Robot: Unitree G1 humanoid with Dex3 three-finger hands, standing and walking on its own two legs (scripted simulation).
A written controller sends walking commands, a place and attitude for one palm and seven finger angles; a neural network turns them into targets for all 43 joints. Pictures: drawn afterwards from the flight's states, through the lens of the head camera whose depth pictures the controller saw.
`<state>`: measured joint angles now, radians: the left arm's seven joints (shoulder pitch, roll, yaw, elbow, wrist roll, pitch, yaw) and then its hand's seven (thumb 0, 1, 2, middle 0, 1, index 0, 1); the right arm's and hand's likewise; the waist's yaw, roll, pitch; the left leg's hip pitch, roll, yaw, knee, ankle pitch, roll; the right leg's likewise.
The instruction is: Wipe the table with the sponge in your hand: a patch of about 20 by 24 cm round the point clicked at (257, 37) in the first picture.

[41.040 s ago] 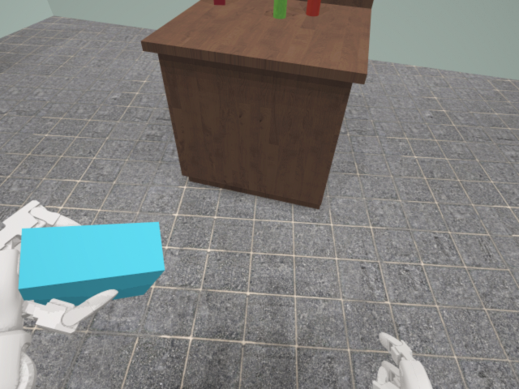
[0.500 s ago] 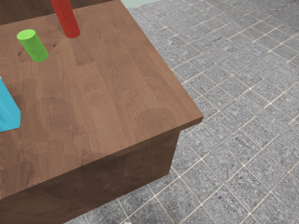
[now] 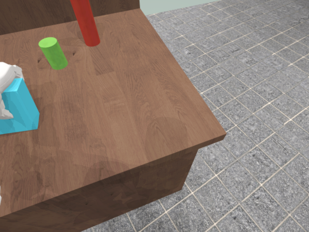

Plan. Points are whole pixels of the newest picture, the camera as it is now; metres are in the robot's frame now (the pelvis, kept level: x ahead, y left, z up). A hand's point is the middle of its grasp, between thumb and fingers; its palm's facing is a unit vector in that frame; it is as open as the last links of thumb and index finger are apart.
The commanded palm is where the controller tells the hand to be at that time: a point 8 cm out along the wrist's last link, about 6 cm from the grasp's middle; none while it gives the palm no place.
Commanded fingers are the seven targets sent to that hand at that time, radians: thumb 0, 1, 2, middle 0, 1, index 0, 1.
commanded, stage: slide across to the middle lane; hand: left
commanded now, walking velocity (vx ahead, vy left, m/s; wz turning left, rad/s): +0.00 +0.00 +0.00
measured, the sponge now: (6, 114) +0.37 +0.42 +0.07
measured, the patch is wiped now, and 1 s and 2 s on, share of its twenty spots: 0.35 0.45 0.60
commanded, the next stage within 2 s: wipe back along the middle lane in 0.38 s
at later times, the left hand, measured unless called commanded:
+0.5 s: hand (34, 85) +0.43 +0.34 +0.13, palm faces -0.10 +0.03 -0.99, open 9.9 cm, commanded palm +0.41 +0.33 +0.17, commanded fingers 0.00 0.10 1.30 -1.20 -1.60 -1.20 -1.60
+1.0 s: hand (36, 93) +0.40 +0.33 +0.13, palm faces -0.03 +0.00 -1.00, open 9.9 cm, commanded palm +0.36 +0.31 +0.15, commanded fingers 0.00 0.10 1.30 -1.20 -1.60 -1.20 -1.60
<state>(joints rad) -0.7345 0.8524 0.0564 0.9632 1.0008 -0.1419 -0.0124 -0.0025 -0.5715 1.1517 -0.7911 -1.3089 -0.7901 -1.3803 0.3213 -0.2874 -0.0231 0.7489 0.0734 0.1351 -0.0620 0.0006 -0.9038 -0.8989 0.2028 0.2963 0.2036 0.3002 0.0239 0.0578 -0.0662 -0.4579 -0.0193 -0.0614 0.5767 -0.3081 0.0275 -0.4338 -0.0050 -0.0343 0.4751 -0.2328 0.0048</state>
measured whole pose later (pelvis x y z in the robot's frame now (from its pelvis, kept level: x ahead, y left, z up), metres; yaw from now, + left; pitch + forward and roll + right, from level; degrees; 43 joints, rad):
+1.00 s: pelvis +0.02 -0.01 +0.01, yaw -1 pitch +7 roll -1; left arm -0.50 0.65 0.02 0.58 0.93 0.16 -0.02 -0.02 -0.47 1.11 -0.69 -1.40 -0.69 -1.46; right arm 0.22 -0.32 -0.01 0.68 0.07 0.14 -0.02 0.00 -0.91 -0.90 0.20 0.30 0.20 0.30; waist 0.03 0.07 -0.06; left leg -0.28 -0.01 -0.05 0.47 -0.30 0.02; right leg -0.29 0.00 -0.02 0.42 -0.24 0.01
